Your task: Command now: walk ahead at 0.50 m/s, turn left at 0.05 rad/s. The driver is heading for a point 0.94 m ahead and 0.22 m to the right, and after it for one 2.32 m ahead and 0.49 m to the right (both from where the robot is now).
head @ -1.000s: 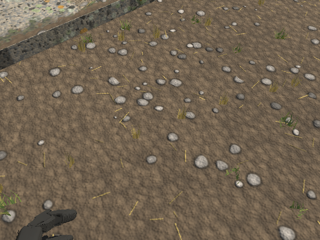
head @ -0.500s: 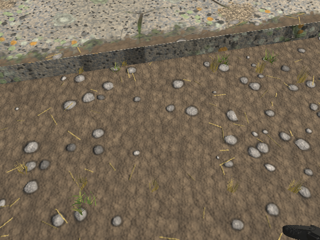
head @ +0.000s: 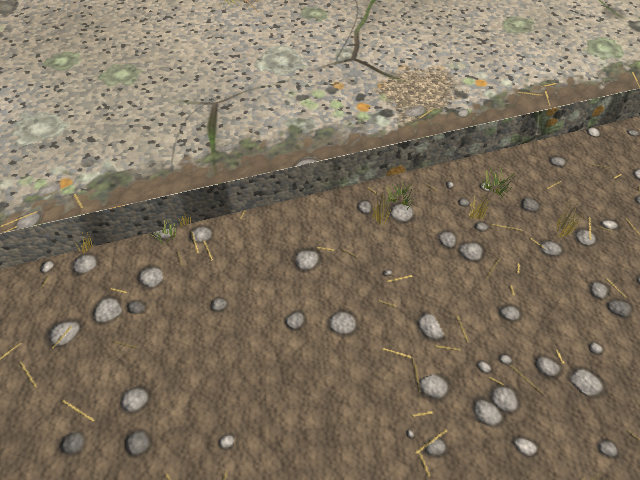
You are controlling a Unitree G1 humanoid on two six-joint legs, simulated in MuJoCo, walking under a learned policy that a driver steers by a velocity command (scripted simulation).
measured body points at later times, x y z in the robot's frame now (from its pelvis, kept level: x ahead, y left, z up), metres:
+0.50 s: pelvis +0.27 -0.04 +0.00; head +0.30 -0.04 +0.45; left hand +0.29 +0.24 -0.12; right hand +0.47 -0.28 -0.09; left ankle +0.46 +0.12 -0.69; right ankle +0.19 -0.14 -0.74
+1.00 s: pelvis +0.54 +0.00 +0.00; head +0.57 -0.01 +0.45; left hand +0.76 +0.22 -0.10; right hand +0.52 -0.28 -0.13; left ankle +0.49 +0.11 -0.74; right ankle +0.68 -0.18 -0.69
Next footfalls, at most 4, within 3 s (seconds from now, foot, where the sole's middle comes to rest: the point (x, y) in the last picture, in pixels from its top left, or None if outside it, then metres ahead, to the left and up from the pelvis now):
0.10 right None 0.23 -0.14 -0.78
0.62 left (259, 462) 0.53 0.11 -0.78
1.14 right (375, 355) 0.76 -0.16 -0.78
1.68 left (349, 243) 1.09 -0.14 -0.78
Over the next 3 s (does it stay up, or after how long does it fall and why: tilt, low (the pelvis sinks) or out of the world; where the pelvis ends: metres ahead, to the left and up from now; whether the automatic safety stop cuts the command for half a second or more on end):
stays up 1.18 -0.15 0.04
